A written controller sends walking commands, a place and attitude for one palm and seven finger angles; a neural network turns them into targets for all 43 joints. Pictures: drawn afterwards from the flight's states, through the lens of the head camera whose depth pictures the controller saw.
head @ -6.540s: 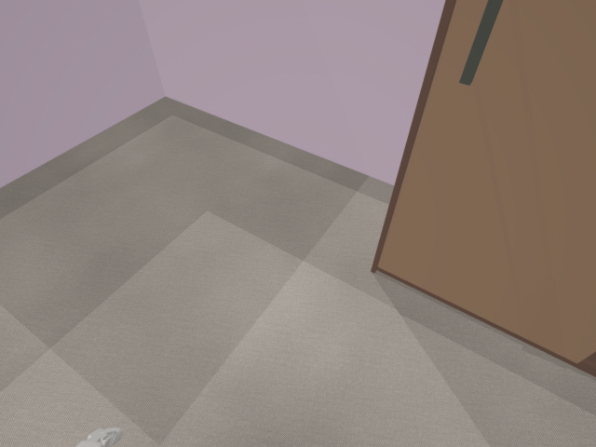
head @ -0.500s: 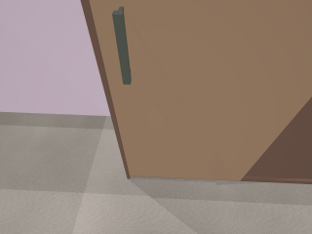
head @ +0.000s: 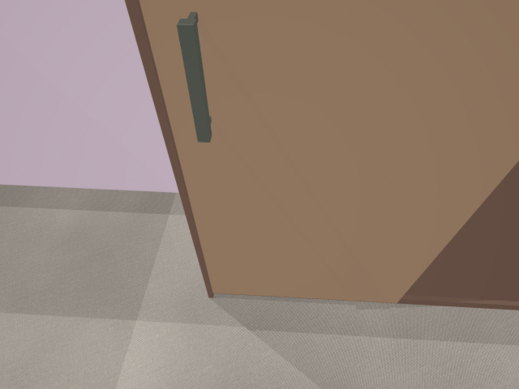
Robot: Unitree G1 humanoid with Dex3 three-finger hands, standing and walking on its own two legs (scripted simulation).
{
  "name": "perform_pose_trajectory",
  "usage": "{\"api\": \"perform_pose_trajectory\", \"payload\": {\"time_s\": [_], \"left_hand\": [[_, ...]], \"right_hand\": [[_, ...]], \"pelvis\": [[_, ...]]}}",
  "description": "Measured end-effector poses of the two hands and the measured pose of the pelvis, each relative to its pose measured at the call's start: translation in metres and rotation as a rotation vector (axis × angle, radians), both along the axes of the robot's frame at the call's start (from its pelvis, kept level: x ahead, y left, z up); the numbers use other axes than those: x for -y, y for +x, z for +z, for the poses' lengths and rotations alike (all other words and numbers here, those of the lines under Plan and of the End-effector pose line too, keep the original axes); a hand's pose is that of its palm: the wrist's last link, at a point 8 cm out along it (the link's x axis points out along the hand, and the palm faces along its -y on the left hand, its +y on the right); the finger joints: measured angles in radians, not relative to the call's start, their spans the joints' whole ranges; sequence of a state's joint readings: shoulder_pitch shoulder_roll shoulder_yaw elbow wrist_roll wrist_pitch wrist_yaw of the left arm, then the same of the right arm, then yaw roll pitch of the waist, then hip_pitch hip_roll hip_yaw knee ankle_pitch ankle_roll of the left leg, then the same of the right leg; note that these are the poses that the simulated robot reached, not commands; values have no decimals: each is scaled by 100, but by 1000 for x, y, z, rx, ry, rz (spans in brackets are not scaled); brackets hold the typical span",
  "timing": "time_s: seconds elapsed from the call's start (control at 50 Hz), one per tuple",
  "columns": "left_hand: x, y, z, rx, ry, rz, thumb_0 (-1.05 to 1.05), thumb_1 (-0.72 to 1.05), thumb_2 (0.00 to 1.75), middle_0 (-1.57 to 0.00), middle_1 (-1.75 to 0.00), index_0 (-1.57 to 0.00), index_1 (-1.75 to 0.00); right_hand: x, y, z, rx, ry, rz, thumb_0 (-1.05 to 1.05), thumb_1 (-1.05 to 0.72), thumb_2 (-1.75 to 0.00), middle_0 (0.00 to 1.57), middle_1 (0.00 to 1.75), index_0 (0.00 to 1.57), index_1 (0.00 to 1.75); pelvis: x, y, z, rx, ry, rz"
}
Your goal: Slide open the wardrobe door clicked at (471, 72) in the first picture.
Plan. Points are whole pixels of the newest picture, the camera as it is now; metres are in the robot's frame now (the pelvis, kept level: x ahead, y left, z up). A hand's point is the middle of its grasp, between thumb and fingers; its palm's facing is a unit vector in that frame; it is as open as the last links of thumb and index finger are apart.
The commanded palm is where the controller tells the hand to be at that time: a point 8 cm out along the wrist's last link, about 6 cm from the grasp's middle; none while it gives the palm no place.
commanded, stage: look again from close up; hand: left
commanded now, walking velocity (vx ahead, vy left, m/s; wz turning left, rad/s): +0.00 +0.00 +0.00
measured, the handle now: (199, 82) +0.54 +0.14 +0.20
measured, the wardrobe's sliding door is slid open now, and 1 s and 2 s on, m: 0.00 0.00 0.00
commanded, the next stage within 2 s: shuffle to correct the standing spot in 0.14 s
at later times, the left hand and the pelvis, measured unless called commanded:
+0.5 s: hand out of the picture +0.00 +0.18 -0.19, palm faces +0.10 -0.98 -0.16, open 7.4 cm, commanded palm none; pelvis +0.02 +0.01 -0.01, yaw +2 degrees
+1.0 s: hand out of the picture +0.15 +0.18 -0.18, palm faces +0.09 -0.97 -0.24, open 7.3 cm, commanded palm none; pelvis +0.08 -0.01 -0.01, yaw +5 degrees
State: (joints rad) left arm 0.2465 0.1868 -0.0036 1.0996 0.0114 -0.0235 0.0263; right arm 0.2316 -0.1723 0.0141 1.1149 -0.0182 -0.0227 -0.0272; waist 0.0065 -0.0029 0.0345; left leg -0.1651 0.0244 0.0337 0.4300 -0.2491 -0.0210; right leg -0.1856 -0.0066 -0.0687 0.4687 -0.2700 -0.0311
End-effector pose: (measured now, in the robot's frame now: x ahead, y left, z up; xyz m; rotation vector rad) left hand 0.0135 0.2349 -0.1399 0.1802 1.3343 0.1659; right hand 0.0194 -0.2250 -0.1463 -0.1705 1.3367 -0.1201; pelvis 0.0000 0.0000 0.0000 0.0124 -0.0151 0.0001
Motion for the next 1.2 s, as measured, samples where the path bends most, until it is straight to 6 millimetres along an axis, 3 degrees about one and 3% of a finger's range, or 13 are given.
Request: {"api": "perform_pose_trajectory", "payload": {"time_s": [0.34, 0.58, 0.66, 0.8, 0.88, 0.96, 1.02, 1.1, 1.2], "left_hand": [[5, -2, -1, 1, 0, 11, 0, 90, 90, -20, -30, -20, -30], [8, -31, -25, -151, -97, 89, 0, 90, 90, -20, -30, -20, -30], [5, -5, -18, -171, -93, 52, 0, 91, 90, -20, -30, -20, -30], [-2, 77, -7, -36, -11, 40, 2, 94, 90, -20, -30, -20, -30], [0, 110, -7, 36, 35, 28, 2, 94, 90, -20, -30, -20, -30], [6, 123, -5, 96, 37, 36, 1, 92, 90, -20, -30, -20, -30], [11, 121, -8, 120, 12, 51, 0, 92, 90, -20, -30, -20, -30], [3, 109, -15, 137, -12, 69, 0, 93, 90, -20, -30, -20, -30], [-10, 84, -26, 106, -46, 94, 0, 92, 90, -20, -30, -20, -30]], "right_hand": [[7, -4, -1, -18, -2, 11, 1, -90, -90, 20, 30, 20, 30], [-22, -1, 2, -76, -15, -14, 1, -91, -90, 20, 30, 20, 30], [-37, -11, 6, -110, 2, -56, 0, -90, -90, 20, 30, 20, 30], [-47, -26, 4, -279, 68, -67, 0, -90, -90, 20, 30, 20, 30], [-31, -9, -11, -284, 80, -91, 1, -90, -90, 20, 30, 20, 30], [-11, 30, -16, -204, 40, -60, 1, -90, -90, 20, 30, 20, 30], [0, 65, -12, -101, 4, -22, 1, -90, -90, 20, 30, 20, 30], [4, 104, -2, 45, -39, 22, 1, -91, -90, 20, 30, 19, 30], [-11, 113, 10, 153, -62, 53, 0, -91, -90, 19, 30, 19, 30]], "pelvis": [[6, 0, -1, 0, -2, 7], [-14, 41, -10, -16, -13, 11], [-17, 55, -5, -27, -15, 12], [-3, 77, -4, -29, -5, 42], [8, 88, -13, -26, 3, 55], [10, 83, -12, -17, 9, 80], [8, 75, -11, -10, 11, 81], [0, 63, -13, -5, 2, 76], [-13, 53, -15, 12, -5, 67]]}}
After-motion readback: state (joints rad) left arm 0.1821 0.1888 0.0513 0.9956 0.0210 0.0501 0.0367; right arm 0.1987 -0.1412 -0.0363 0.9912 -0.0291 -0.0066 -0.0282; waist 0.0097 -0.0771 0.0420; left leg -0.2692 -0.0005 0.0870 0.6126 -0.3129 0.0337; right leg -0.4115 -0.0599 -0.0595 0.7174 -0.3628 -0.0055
